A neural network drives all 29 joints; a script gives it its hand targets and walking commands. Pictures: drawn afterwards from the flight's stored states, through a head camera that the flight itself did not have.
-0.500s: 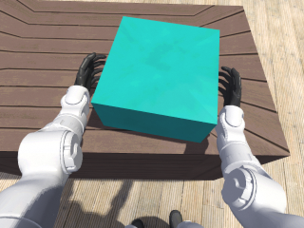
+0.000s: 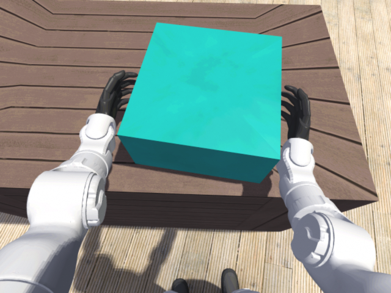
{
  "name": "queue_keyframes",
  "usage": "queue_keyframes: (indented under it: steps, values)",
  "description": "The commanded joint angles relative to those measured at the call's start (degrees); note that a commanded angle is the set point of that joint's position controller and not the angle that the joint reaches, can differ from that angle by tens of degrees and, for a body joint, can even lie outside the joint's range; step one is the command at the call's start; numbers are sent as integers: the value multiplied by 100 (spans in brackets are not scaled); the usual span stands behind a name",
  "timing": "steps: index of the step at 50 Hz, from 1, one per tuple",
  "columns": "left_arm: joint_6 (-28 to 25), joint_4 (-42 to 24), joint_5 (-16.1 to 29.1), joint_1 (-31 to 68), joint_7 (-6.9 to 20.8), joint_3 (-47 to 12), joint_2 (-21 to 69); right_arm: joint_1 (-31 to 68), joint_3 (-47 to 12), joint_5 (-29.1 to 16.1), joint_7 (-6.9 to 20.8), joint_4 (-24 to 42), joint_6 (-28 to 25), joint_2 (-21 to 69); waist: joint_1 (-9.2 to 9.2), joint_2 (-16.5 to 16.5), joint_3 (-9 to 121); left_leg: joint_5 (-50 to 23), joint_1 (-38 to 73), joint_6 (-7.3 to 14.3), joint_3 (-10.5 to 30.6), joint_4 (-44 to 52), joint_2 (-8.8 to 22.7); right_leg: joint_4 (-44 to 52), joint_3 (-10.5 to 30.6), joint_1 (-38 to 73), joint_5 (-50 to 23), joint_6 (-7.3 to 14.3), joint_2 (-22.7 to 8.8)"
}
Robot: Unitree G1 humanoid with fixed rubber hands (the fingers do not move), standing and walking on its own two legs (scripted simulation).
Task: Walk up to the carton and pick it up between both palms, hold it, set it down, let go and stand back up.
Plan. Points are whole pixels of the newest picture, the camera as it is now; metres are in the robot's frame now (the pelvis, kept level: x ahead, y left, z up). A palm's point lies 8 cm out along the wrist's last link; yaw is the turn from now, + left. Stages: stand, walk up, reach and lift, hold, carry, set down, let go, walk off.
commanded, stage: reach and lift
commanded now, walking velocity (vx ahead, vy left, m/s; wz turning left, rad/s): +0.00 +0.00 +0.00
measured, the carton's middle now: (207, 101) +0.52 -0.03 -0.02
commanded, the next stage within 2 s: none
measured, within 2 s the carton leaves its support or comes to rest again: leaves its support in 0.62 s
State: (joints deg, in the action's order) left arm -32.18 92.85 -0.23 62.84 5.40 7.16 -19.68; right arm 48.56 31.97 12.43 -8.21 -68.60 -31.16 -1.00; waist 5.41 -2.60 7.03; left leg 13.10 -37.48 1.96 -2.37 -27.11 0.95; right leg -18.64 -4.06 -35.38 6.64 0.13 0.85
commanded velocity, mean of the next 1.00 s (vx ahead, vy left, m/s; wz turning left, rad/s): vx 0.00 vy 0.00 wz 0.00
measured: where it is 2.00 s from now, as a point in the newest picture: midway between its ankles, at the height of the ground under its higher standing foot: outside the picture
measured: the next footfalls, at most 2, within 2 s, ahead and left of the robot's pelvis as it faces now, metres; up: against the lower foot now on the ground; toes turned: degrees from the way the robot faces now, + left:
none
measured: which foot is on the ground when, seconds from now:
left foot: down 0.00-1.00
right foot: down 0.00-1.00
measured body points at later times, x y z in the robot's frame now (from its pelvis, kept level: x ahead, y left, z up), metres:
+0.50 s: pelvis -0.01 -0.01 +0.00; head +0.11 -0.01 +0.43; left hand +0.47 +0.17 +0.04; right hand +0.41 -0.21 +0.02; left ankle -0.03 +0.09 -0.73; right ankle +0.00 -0.12 -0.73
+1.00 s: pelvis -0.02 +0.00 +0.00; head +0.02 -0.01 +0.45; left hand +0.45 +0.17 +0.12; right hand +0.39 -0.21 +0.08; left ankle -0.03 +0.09 -0.73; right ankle +0.00 -0.12 -0.73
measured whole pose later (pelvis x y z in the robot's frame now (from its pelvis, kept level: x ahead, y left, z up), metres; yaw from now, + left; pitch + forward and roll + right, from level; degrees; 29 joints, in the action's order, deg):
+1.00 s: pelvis -0.02 +0.00 +0.00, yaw +2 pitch +16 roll -2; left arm -16.1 83.8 13.3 57.8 3.0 -8.2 -17.9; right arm 43.4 9.9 -7.3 -10.6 -61.5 -11.4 -6.7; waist 5.8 -4.8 13.8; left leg 13.7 -32.4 2.4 -0.4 -29.7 -0.6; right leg -24.2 -4.6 -31.0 9.4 -0.2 -0.4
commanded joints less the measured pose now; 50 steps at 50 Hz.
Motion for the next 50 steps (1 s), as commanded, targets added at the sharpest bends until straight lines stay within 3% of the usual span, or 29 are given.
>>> queue_keyframes:
  steps: [1, 14, 24, 31, 39, 43, 50]
  values:
    - [-518, -1172, -374, 3458, 379, -517, 2900, 2543, -1817, 756, 1011, -296, -148, 3090, 114, -510, 4325, -3534, 1716, -676, 39, -200, 178, -655, 202, 2880, -3120, 77, -109]
    - [-551, -1407, -106, 3489, 392, -922, 3134, 2658, -2351, 381, 942, -348, -157, 3246, 124, -552, 4495, -3375, 1642, -673, 88, -218, 50, -721, 200, 2809, -3172, 55, -70]
    - [-421, -1870, 299, 3497, 348, -1440, 3446, 2781, -3004, -187, 953, -32, 95, 3361, 158, -607, 4749, -3488, 1866, -668, 248, -343, -9, -773, 182, 2583, -3053, 21, -4]
    - [-213, -2306, 651, 3711, 304, -1771, 3766, 3004, -3505, -667, 966, 490, 527, 3564, 201, -498, 4911, -3273, 1795, -570, 379, -404, -84, -900, 212, 2659, -2956, -42, 4]
    - [176, -2924, 1039, 4024, 238, -2053, 4144, 3394, -4033, -1178, 954, 1511, 1215, 3779, 248, -262, 4891, -2766, 1737, -415, 513, -415, -174, -996, 271, 2753, -2580, -95, 16]
    - [460, -3237, 1151, 4107, 216, -2078, 4218, 3478, -4206, -1396, 931, 1885, 1618, 3825, 252, -148, 4643, -2458, 1813, -359, 570, -318, -182, -912, 318, 2716, -2161, -92, 21]
    - [1067, -3383, 1054, 3961, 264, -1807, 4162, 3526, -4155, -1668, 908, 1996, 2186, 3618, 141, -70, 3726, -2060, 2188, -327, 570, -1, -150, -546, 373, 2541, -1280, -21, 15]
